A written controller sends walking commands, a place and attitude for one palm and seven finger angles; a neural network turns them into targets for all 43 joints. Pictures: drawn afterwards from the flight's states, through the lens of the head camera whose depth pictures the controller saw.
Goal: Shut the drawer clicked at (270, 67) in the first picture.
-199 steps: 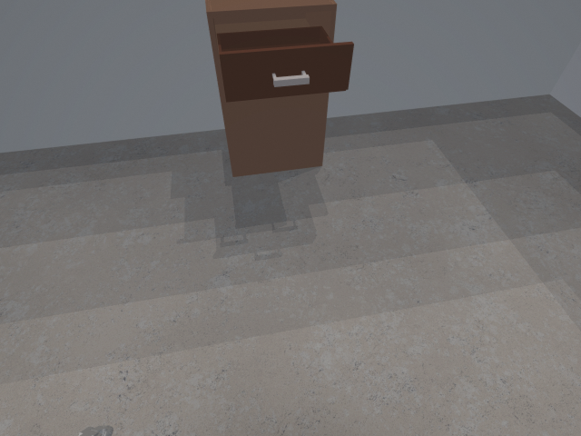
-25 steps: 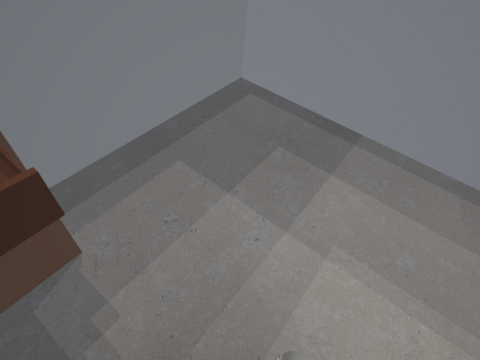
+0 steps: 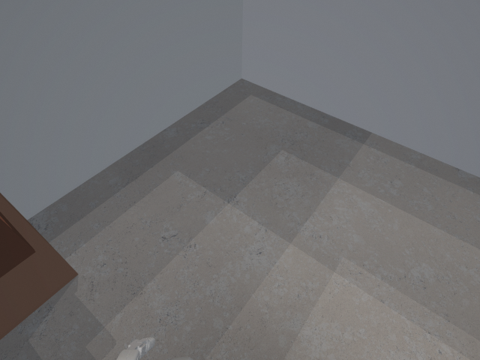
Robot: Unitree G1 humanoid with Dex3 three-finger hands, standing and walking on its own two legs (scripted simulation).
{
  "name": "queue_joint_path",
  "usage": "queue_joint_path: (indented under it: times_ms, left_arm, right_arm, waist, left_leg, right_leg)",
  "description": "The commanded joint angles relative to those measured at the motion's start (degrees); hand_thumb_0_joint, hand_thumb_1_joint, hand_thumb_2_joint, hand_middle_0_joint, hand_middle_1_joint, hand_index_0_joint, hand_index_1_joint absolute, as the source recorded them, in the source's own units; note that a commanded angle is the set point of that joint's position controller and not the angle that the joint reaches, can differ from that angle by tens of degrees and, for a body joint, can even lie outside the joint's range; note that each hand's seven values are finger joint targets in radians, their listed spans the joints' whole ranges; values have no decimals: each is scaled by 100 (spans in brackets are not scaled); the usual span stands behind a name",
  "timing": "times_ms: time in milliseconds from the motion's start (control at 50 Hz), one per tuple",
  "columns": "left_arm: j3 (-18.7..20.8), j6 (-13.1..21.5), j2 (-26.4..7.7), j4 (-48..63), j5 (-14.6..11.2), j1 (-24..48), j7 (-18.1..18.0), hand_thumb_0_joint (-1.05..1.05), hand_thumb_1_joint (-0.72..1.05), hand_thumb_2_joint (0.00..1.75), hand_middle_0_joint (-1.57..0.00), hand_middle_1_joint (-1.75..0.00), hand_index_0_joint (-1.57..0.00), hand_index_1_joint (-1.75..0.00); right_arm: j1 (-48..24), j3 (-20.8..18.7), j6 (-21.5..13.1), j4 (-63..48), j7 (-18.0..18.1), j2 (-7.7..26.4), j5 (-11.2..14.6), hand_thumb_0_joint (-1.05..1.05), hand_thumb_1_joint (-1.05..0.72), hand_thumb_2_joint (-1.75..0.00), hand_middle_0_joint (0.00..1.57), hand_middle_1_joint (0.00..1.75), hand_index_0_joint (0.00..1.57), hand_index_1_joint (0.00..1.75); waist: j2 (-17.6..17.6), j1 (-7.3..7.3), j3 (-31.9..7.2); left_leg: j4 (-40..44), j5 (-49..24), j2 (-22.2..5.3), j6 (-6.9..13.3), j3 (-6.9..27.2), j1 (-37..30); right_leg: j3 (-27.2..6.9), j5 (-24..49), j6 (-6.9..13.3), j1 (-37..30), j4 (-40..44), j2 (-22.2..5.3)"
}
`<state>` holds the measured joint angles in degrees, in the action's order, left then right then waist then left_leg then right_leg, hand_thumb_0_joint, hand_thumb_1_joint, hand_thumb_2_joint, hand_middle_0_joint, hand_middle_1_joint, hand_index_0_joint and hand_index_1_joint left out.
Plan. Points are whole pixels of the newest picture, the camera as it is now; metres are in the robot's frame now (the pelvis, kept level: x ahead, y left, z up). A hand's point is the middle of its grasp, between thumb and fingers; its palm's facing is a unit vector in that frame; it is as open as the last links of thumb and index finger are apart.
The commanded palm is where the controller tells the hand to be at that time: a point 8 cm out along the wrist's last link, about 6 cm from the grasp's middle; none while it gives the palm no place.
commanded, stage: turn to face it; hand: left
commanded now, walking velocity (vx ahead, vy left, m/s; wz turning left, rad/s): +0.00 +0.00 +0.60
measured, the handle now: out of the picture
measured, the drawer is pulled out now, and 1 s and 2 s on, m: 0.30 0.30 0.30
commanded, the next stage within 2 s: take the last steps up to it in 1.42 s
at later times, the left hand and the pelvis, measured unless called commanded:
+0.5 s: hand out of the picture +0.00 +0.25 -0.15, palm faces +0.33 -0.89 -0.32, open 7.4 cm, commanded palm none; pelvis +0.00 +0.01 +0.01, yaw +16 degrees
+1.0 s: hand out of the picture -0.13 +0.17 -0.17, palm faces +0.62 -0.74 -0.24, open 7.4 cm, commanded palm none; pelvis -0.04 -0.02 +0.00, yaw +37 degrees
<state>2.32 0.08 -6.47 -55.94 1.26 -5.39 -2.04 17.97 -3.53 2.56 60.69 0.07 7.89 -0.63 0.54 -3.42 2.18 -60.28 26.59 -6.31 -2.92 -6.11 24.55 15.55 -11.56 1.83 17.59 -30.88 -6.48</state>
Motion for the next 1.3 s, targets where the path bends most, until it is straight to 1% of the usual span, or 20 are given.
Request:
queue_joint_path:
  times_ms: [0,80,100,120,140,180,240,420,520,540,560,580,640,680,880,960,1000,1020,1100,1280]
  left_arm:
    - [349,-14,-1246,330,80,-286,-78,0,90,90,-20,-30,-20,-30]
    - [359,-143,-1239,525,-28,-276,-1,0,90,90,-20,-30,-20,-30]
    - [335,-194,-921,690,-58,-325,42,0,90,90,-20,-30,-20,-30]
    - [280,-213,-751,1016,-38,147,90,0,90,90,-20,-30,-20,-30]
    - [312,-242,-833,1030,31,332,95,0,90,90,-20,-30,-20,-30]
    - [385,-194,-907,811,24,-69,156,0,90,90,-20,-30,-20,-30]
    - [381,-202,-1035,558,-1,-505,166,0,90,90,-20,-30,-20,-30]
    - [314,-196,-1102,770,-74,-347,86,0,90,90,-20,-30,-20,-30]
    - [303,-71,-1199,671,-116,-1203,31,0,90,90,-20,-30,-20,-30]
    - [360,-17,-1521,674,-56,-1380,-4,0,90,90,-20,-30,-20,-30]
    - [457,12,-2096,760,40,-1337,-30,0,90,90,-20,-30,-20,-30]
    - [412,-9,-2067,879,-10,-1098,-37,0,90,90,-20,-30,-20,-30]
    - [277,41,-1531,1024,-9,-331,-8,0,90,90,-20,-30,-20,-30]
    - [242,63,-1486,1005,3,-518,-2,0,90,90,-20,-30,-20,-30]
    - [381,-20,-1893,682,57,-1216,25,0,90,90,-20,-30,-20,-30]
    - [410,-104,-1809,629,-39,-1093,72,0,90,90,-20,-30,-20,-30]
    - [217,-157,-1226,1070,-27,-676,122,0,90,90,-20,-30,-20,-30]
    - [226,-221,-1300,1063,11,-342,69,0,90,90,-20,-30,-20,-30]
    - [289,-218,-1292,623,-43,-696,152,0,90,90,-20,-30,-20,-30]
    - [183,-199,-1076,655,-68,-598,86,0,90,90,-20,-30,-20,-30]
  right_arm:
    - [132,-81,-33,-527,-75,280,-35,0,-90,-90,20,30,20,30]
    - [395,-168,-99,-673,-97,658,-74,0,-90,-90,20,30,20,30]
    - [558,-283,-139,-767,-82,1180,-103,0,-90,-90,20,30,20,30]
    - [697,-385,-163,-897,-25,1704,-162,0,-90,-90,20,30,20,30]
    - [574,-393,-197,-829,40,1738,-158,0,-90,-90,20,30,20,30]
    - [-334,-293,-243,-1079,89,1500,-103,0,-90,-90,20,30,20,30]
    - [-517,-239,-308,-1187,101,1384,-55,0,-90,-90,20,30,20,30]
    - [-407,-345,-144,-1143,34,1649,-73,0,-90,-90,20,30,20,30]
    - [-923,-392,-65,-1340,-23,1654,-31,0,-90,-90,20,30,20,30]
    - [-886,-362,-53,-1405,-58,1354,24,0,-90,-90,20,30,20,30]
    - [-881,-282,-58,-1582,-87,959,37,0,-90,-90,20,30,20,30]
    - [-1018,-342,-36,-1578,-88,1285,-59,0,-90,-90,20,30,20,30]
    - [-866,-345,70,-1262,-183,1179,-62,0,-90,-90,20,30,20,30]
    - [-861,-304,85,-1208,-215,1089,-50,0,-90,-90,20,30,20,30]
    - [-1602,-134,17,-1374,-203,941,11,0,-90,-90,20,30,20,30]
    - [-864,-185,-110,-1216,-161,1216,-10,0,-90,-90,20,30,20,30]
    - [-146,-422,-130,-1146,-87,2319,-16,0,-90,-90,20,30,20,30]
    - [59,-402,-148,-979,-15,2158,-32,0,-90,-90,20,30,20,30]
    - [-1053,-188,-182,-1227,53,1594,-32,0,-90,-90,20,30,20,30]
    - [-746,-210,-115,-1083,44,1543,-79,0,-90,-90,20,30,20,30]
  waist:
    - [-903,287,-115]
    - [-99,59,-254]
    - [1563,-29,-177]
    - [2186,-273,58]
    - [1659,-222,-82]
    - [1218,218,-194]
    - [747,317,-457]
    - [853,89,-404]
    - [678,483,-690]
    - [-165,565,-696]
    - [-1938,595,-466]
    - [-1586,561,-347]
    - [-890,140,156]
    - [-1031,241,113]
    - [-1241,698,-250]
    - [-680,292,-689]
    - [1747,-123,-806]
    - [1280,-227,-780]
    - [985,352,-257]
    - [794,221,-274]
  left_leg:
    - [969,35,-101,20,22,-219]
    - [2980,-1116,91,82,-89,-1150]
    - [4000,-1355,-907,518,1678,-1341]
    - [4785,-1772,-1965,1235,3270,-974]
    - [4782,-1527,-1888,1357,3363,-874]
    - [4472,-1465,-1219,1092,2348,-988]
    - [4334,-2387,-781,992,1679,-1357]
    - [4220,-2328,-766,1291,2425,-1565]
    - [3522,-2437,-296,931,2465,-626]
    - [2798,-1538,178,552,2057,213]
    - [1328,323,1089,19,809,1306]
    - [228,587,770,99,1071,1080]
    - [-973,-395,465,-32,840,925]
    - [-866,-530,454,-124,636,854]
    - [1429,68,413,-84,59,33]
    - [3719,-1583,390,113,42,-1688]
    - [3990,-4947,-1887,1334,2614,-2871]
    - [3934,-4865,-1788,1500,2556,-2552]
    - [4050,-3855,-746,1106,1405,-1532]
    - [4126,-3043,-731,1289,1985,-1501]
  right_leg:
    - [-891,-374,434,55,1406,-1712]
    - [-348,-818,-32,476,-2,-1286]
    - [-158,-1667,-439,1345,-1360,-592]
    - [-503,-2549,-651,1995,-2739,-2]
    - [-1220,-2153,-566,2086,-3570,-17]
    - [-1486,-1147,-596,2107,-3912,-39]
    - [-1490,-644,-706,1742,-3643,26]
    - [-1508,-1343,-690,1084,-1898,328]
    - [-1352,-411,-563,-773,484,513]
    - [-2019,-518,-339,-1540,1465,-221]
    - [-3679,-385,361,-1723,1915,-1888]
    - [-3477,-217,647,-832,1878,-2191]
    - [-2066,698,451,-352,1405,-1296]
    - [-1659,974,387,-533,1326,-1167]
    - [-1237,1968,582,-1299,871,-1611]
    - [-564,1622,-86,-682,-473,-1303]
    - [-627,-2704,-745,1707,-2644,-214]
    - [-1178,-2533,-694,1764,-3177,-203]
    - [-1380,-1172,-694,1273,-3385,-82]
    - [-1301,-1359,-612,497,-1520,332]
